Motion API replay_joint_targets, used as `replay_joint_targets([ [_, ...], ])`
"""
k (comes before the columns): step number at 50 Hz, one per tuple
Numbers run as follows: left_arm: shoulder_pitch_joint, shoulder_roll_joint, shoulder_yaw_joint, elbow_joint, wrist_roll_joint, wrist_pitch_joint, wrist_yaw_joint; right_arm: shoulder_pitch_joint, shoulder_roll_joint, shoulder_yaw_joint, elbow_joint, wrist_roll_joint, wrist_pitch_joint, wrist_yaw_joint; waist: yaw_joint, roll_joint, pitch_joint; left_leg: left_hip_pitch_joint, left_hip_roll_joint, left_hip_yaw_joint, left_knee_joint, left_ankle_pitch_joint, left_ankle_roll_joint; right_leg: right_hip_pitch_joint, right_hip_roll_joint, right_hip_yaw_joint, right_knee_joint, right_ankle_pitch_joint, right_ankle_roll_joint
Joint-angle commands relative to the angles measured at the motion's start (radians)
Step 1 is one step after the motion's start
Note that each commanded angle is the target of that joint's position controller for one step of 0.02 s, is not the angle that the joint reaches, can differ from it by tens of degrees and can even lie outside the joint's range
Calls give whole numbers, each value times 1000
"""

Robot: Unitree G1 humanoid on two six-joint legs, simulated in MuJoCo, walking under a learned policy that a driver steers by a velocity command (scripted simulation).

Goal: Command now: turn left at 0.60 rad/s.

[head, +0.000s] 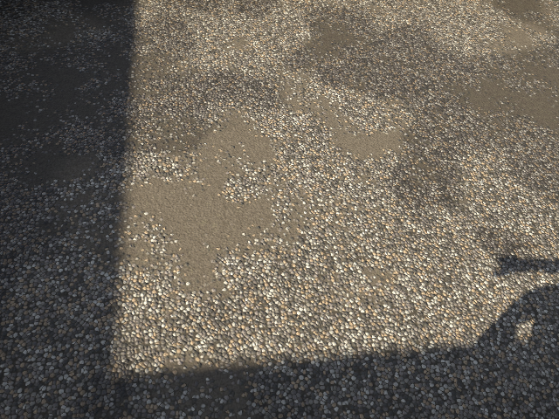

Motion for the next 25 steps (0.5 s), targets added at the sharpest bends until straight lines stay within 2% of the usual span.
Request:
replay_joint_targets([
  [1,-48,10,-20,-76,5,-17,-5,9,-165,-49,-71,17,-13,-11,-12,190,-85,246,189,-246,-56,457,168,-93,-17,47,-193,17,-13],
  [2,-66,4,-26,-79,3,-23,-11,27,-177,-55,-68,15,-11,-13,-29,196,-96,256,193,-267,-35,482,172,-68,-14,46,-256,-6,-18],
  [3,-71,15,-26,-75,0,-34,-16,25,-193,-63,-69,15,-7,-15,-38,194,-101,244,190,-279,-19,473,174,-33,-13,43,-312,-33,-23],
  [5,-74,17,-28,-74,-9,-46,-25,-1,-204,-70,-83,14,-5,-11,-41,234,-109,176,180,-326,-23,428,187,61,7,27,-406,-100,-27],
  [7,-67,27,-27,-72,-12,-56,-33,-36,-210,-75,-97,21,-3,-5,-38,250,-115,141,174,-401,-49,367,190,121,19,31,-474,-103,-35],
  [9,-41,37,-26,-67,-7,-69,-41,-85,-213,-79,-112,31,-3,-2,-21,254,-136,139,168,-466,-58,323,180,174,13,49,-561,-79,-58],
  [11,16,36,-25,-50,7,-82,-48,-140,-211,-80,-126,44,-5,-5,21,228,-157,93,134,-475,-47,207,134,310,-8,39,-743,84,-93],
  [12,57,53,-25,-42,24,-85,-49,-142,-188,-72,-129,40,-10,-5,30,182,-186,23,103,-432,-17,77,89,441,-84,60,-791,273,-118],
  [13,28,129,-11,-41,41,-83,-54,-119,-131,-55,-145,25,-13,0,-19,-59,-172,-86,-26,-251,87,-132,27,479,-212,210,-809,421,-192],
  [14,14,116,-16,-41,51,-72,-56,-107,-132,-50,-150,19,-26,2,-12,-256,-144,-121,-85,-131,221,-294,-21,449,-325,353,-902,466,-300],
  [15,-6,69,-31,-57,47,-66,-54,-121,-170,-63,-141,21,-37,5,8,-206,-113,-171,-75,-122,368,-379,-52,452,-360,386,-907,490,-355],
  [16,-9,57,-35,-66,37,-61,-51,-124,-181,-70,-122,29,-42,5,5,-123,-100,-199,-70,-120,480,-387,-79,467,-348,354,-884,514,-360],
  [17,-8,62,-35,-67,27,-58,-48,-118,-180,-73,-107,31,-39,2,2,-76,-84,-231,-66,-128,539,-365,-96,483,-331,316,-864,532,-348],
  [18,1,62,-35,-64,21,-54,-44,-118,-166,-71,-99,33,-31,0,7,-69,-73,-254,-53,-145,575,-341,-106,497,-323,285,-843,567,-338],
  [20,8,44,-41,-58,18,-39,-42,-112,-108,-50,-90,39,-22,5,1,-80,-65,-217,-35,-119,510,-302,-121,480,-262,204,-836,532,-304],
  [22,-5,31,-43,-51,14,-18,-46,-132,-36,-19,-100,29,-22,18,2,-122,-70,-113,3,-39,272,-260,-118,450,-198,135,-833,472,-264],
  [23,18,34,-41,-41,9,-10,-46,-143,-23,-12,-99,26,-25,22,20,-143,-78,-70,6,-4,175,-256,-117,456,-189,135,-832,458,-259],
  [24,35,41,-39,-33,0,-6,-45,-134,-28,-12,-92,27,-29,25,26,-153,-89,-27,4,21,79,-211,-114,462,-187,147,-828,425,-253],
  [25,32,44,-41,-31,-13,-7,-43,-106,-33,-13,-79,23,-34,24,11,-142,-99,44,-1,39,-59,-68,-104,445,-184,153,-825,369,-236],
])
